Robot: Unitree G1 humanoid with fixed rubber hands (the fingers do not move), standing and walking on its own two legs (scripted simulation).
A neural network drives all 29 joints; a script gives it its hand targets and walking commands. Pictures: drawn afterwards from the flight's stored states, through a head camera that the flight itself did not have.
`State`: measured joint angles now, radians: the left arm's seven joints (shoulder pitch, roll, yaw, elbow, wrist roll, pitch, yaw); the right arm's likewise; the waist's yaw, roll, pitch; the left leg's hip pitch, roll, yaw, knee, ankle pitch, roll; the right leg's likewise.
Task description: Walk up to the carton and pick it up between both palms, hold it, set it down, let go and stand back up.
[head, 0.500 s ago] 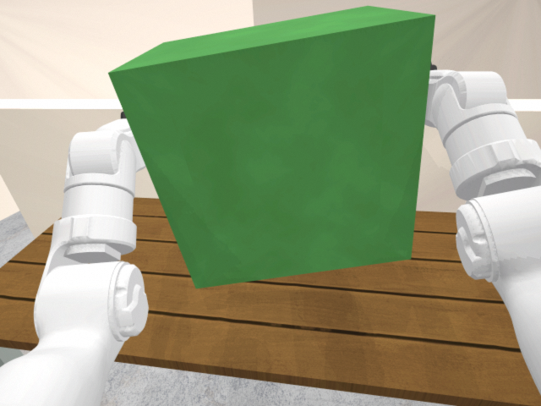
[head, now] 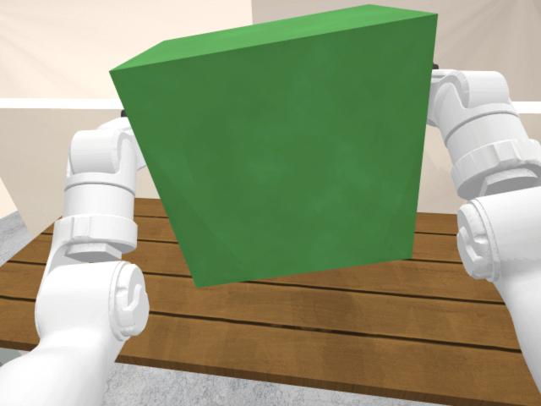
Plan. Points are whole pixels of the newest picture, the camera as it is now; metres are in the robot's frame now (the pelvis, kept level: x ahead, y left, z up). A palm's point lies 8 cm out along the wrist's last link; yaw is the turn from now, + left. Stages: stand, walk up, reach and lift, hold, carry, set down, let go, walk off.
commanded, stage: hold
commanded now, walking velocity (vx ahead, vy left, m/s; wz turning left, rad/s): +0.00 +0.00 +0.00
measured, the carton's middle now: (283, 145) +0.35 -0.03 +0.30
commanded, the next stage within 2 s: none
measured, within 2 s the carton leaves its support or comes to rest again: neither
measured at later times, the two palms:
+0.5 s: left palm (136, 136) +0.37 +0.16 +0.32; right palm (419, 95) +0.36 -0.21 +0.35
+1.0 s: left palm (137, 136) +0.37 +0.16 +0.32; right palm (419, 95) +0.36 -0.21 +0.35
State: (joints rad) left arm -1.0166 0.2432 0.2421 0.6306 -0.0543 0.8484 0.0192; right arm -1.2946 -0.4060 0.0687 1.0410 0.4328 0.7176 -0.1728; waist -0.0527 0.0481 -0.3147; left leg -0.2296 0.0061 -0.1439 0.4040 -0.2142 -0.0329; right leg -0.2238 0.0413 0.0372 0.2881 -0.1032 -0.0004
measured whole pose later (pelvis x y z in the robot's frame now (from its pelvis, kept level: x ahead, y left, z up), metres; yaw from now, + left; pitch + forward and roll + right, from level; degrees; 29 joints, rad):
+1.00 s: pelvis +0.00 +0.00 +0.00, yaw +0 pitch +2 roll -1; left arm -1.02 0.25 0.24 0.65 -0.06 0.84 0.02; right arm -1.30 -0.40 0.06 1.06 0.42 0.72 -0.17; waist -0.05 0.05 -0.32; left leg -0.24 0.01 -0.15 0.41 -0.21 -0.03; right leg -0.23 0.04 0.04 0.30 -0.11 0.00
